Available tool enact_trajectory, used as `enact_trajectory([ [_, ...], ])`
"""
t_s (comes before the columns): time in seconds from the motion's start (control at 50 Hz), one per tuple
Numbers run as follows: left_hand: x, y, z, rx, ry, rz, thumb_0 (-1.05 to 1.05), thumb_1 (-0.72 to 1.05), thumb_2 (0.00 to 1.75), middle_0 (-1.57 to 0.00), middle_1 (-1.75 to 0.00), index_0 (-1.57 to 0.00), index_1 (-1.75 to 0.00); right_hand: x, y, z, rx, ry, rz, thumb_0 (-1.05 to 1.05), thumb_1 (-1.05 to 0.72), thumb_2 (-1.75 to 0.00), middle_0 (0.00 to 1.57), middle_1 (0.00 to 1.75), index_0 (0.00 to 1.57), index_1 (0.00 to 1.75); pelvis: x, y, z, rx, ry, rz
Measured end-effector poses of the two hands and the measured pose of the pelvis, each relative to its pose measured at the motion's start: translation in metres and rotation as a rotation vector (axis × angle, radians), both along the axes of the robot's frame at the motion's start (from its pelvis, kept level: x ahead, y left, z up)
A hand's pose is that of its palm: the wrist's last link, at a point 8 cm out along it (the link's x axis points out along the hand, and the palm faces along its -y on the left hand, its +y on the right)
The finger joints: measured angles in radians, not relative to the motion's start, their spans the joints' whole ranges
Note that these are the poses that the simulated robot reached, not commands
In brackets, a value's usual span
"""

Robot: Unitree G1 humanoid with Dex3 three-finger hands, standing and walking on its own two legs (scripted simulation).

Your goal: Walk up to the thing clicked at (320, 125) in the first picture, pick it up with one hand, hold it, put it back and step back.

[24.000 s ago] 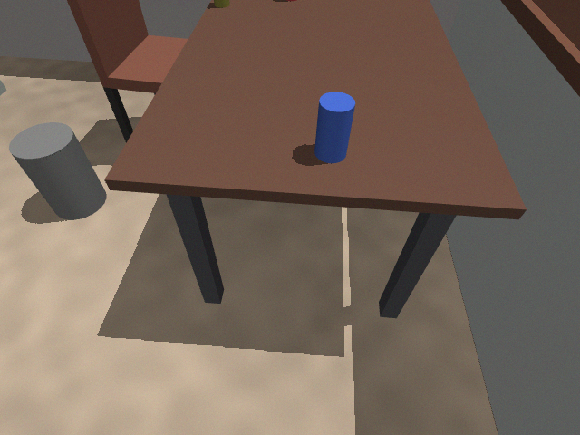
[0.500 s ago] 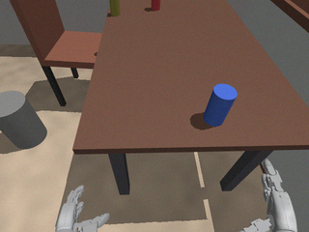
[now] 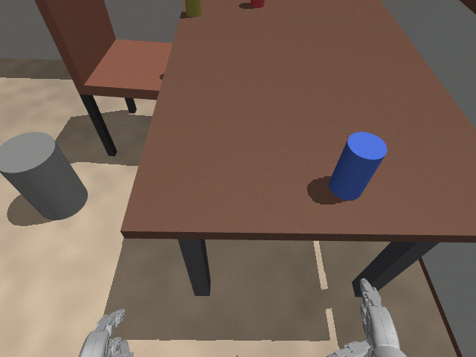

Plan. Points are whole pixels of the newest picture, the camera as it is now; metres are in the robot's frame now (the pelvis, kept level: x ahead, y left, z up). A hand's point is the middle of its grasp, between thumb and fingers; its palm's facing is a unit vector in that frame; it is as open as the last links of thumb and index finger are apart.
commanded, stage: home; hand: right
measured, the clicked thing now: (355, 167) +0.45 -0.24 +0.02
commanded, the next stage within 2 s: none
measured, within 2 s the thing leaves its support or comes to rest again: neither
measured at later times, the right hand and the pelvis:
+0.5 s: hand out of the picture +0.08 -0.26 -0.13, palm faces -0.04 +0.91 -0.41, open 17.5 cm; pelvis -0.01 +0.00 +0.00, yaw +0 degrees
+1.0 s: hand out of the picture +0.02 -0.25 -0.15, palm faces -0.06 +0.93 -0.36, open 17.4 cm; pelvis -0.03 +0.00 +0.01, yaw +1 degrees
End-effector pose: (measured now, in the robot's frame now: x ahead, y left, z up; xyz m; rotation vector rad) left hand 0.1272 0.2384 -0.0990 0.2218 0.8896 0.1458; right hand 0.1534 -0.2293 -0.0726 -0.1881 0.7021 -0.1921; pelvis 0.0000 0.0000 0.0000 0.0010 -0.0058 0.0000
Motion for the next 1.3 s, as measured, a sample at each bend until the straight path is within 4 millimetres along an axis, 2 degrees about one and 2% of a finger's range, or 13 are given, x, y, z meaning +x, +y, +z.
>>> enact_trajectory([
  [0.18,-0.002,0.003,-0.005,-0.012,0.043,0.024,0.01,0.90,0.90,-0.20,-0.30,-0.20,-0.30,0.005,0.007,-0.003,0.003,0.031,0.006,-0.01,0.54,-0.05,0.06,0.05,0.05,0.05,0.005,0.002,0.000,-0.004,0.005,0.006],
  [0.24,-0.001,0.009,-0.007,0.004,0.057,-0.022,0.01,0.90,0.90,-0.20,-0.30,-0.20,-0.30,0.001,0.001,-0.011,-0.037,0.099,0.090,-0.01,0.54,-0.05,0.06,0.05,0.05,0.05,0.005,0.003,-0.001,-0.005,0.006,0.003],
  [0.36,-0.016,0.039,-0.010,0.049,0.101,-0.012,0.00,0.90,0.90,-0.20,-0.30,-0.20,-0.30,-0.032,-0.038,-0.021,-0.112,0.268,0.082,-0.01,0.55,-0.05,0.06,0.05,0.06,0.05,0.003,0.004,-0.002,-0.004,-0.022,0.006],
  [0.5,-0.053,0.067,-0.012,0.098,0.214,0.011,0.00,0.90,0.90,-0.20,-0.30,-0.20,-0.30,-0.080,-0.072,-0.022,-0.166,0.411,0.019,-0.01,0.55,-0.05,0.06,0.05,0.06,0.05,-0.007,0.005,0.001,-0.004,-0.049,0.005],
  [0.64,-0.093,0.071,-0.016,0.104,0.329,0.019,0.00,0.90,0.90,-0.20,-0.30,-0.20,-0.30,-0.118,-0.080,-0.027,-0.158,0.522,-0.006,-0.01,0.53,-0.06,0.06,0.05,0.06,0.05,-0.019,0.003,0.005,-0.002,-0.055,0.005],
  [0.76,-0.115,0.065,-0.020,0.089,0.384,0.026,0.00,0.90,0.90,-0.20,-0.30,-0.20,-0.30,-0.136,-0.076,-0.032,-0.134,0.572,-0.004,0.00,0.53,-0.06,0.06,0.05,0.06,0.05,-0.025,0.001,0.006,-0.005,-0.057,0.008],
  [0.86,-0.122,0.062,-0.022,0.077,0.394,0.036,0.00,0.90,0.90,-0.20,-0.30,-0.20,-0.30,-0.140,-0.072,-0.035,-0.123,0.579,0.000,0.00,0.53,-0.06,0.06,0.05,0.06,0.05,-0.028,0.001,0.006,-0.005,-0.059,0.010],
  [1.0,-0.122,0.061,-0.022,0.075,0.388,0.043,0.00,0.90,0.90,-0.20,-0.30,-0.20,-0.30,-0.134,-0.069,-0.035,-0.115,0.561,0.003,0.00,0.53,-0.06,0.06,0.05,0.06,0.05,-0.030,0.001,0.006,-0.005,-0.058,0.010],
  [1.3,-0.107,0.062,-0.019,0.083,0.387,0.051,0.00,0.90,0.90,-0.20,-0.30,-0.20,-0.30,-0.112,-0.070,-0.034,-0.116,0.545,0.007,0.00,0.52,-0.06,0.06,0.06,0.06,0.05,-0.021,0.000,0.007,-0.004,-0.044,0.012],
])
